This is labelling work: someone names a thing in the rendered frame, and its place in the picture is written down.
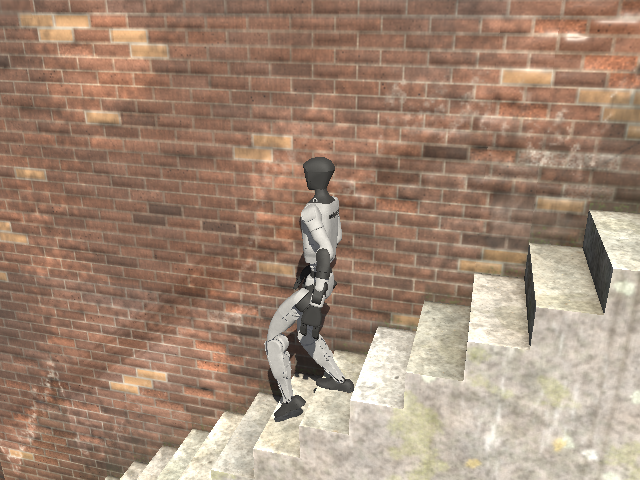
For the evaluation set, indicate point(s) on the stairs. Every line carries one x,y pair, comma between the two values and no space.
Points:
539,379

